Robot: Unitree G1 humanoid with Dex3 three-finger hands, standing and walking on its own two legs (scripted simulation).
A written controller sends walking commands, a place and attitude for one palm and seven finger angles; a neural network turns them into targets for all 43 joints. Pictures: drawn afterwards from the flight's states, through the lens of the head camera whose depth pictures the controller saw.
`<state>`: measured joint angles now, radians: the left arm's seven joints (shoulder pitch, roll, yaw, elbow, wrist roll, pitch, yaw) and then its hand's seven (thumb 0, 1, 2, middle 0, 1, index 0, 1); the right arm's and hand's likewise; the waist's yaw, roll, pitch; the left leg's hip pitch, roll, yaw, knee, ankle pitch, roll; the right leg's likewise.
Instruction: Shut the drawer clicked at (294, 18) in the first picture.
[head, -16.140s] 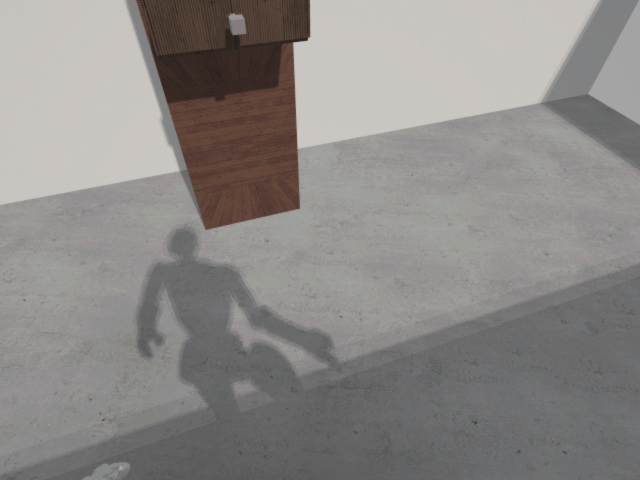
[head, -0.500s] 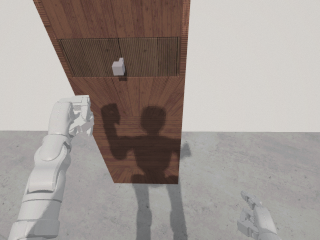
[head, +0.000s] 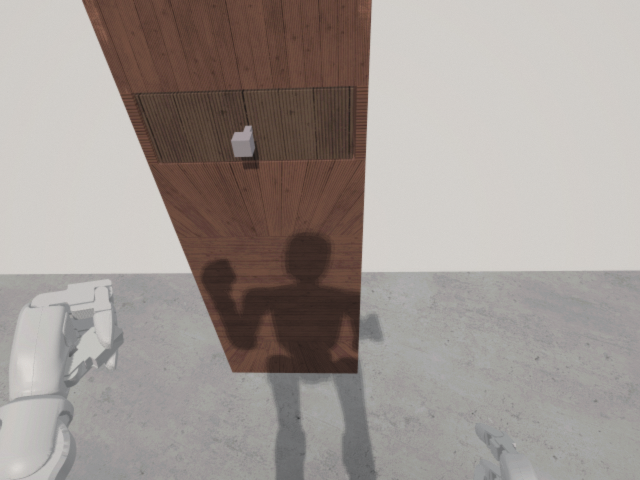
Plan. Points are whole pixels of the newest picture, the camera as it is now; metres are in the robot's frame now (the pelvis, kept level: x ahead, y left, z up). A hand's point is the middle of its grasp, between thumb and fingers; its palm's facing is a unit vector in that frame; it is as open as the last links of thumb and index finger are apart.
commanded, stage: draw the hand back to the body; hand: left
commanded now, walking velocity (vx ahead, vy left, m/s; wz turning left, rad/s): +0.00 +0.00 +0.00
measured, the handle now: (245, 139) +0.63 +0.20 +0.15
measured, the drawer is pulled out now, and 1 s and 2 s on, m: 0.00 0.00 0.00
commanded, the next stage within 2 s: step back with the hand held close in 0.28 s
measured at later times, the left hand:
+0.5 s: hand (72, 349) +0.18 +0.25 +0.17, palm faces +0.43 -0.81 -0.39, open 3.2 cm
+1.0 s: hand (31, 407) +0.13 +0.26 +0.16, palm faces +0.36 -0.78 -0.50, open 3.2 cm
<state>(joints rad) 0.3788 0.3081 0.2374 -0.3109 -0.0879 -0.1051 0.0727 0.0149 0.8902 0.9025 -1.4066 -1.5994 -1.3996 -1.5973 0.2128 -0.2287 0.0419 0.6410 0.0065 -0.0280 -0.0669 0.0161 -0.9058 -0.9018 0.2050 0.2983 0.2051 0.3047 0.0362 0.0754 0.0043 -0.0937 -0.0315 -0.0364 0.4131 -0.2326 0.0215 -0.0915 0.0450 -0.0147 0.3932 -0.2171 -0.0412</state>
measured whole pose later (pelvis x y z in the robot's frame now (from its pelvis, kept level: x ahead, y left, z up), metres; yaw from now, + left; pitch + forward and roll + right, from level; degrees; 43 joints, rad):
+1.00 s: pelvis -0.05 +0.02 -0.02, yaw +0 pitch +0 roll +0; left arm 0.62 0.40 0.39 -0.57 -0.04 -0.21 0.12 0.01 0.89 0.90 -1.41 -1.60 -1.40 -1.60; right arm 0.17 -0.22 -0.01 0.52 0.01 0.00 -0.08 0.01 -0.91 -0.90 0.20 0.30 0.20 0.30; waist 0.01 0.01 0.02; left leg -0.35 -0.07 -0.01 0.56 -0.21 0.06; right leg -0.36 0.00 0.00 0.58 -0.22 0.00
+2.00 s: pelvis -0.27 -0.02 -0.01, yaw +3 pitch -1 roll +1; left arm 0.62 0.38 0.34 -0.55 -0.02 -0.21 0.15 0.02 0.89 0.90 -1.41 -1.60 -1.40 -1.60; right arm 0.24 -0.22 0.00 0.57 0.00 -0.10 -0.07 0.01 -0.91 -0.90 0.20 0.30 0.20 0.30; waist -0.02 -0.02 -0.04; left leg -0.29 -0.04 0.02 0.54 -0.25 0.03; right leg -0.24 0.01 -0.04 0.56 -0.32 -0.03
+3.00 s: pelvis -0.29 +0.00 +0.00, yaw +7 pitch -1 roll -1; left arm 0.33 0.21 0.03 1.01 0.01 0.03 0.01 0.01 0.90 0.90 -0.77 -0.96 -0.75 -0.92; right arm 0.29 -0.18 0.00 0.99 -0.02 0.03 -0.03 0.01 -0.91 -0.90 0.20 0.30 0.20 0.30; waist 0.02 -0.01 0.06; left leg -0.22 0.02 0.02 0.50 -0.26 0.00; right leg -0.20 0.01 -0.14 0.43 -0.21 -0.04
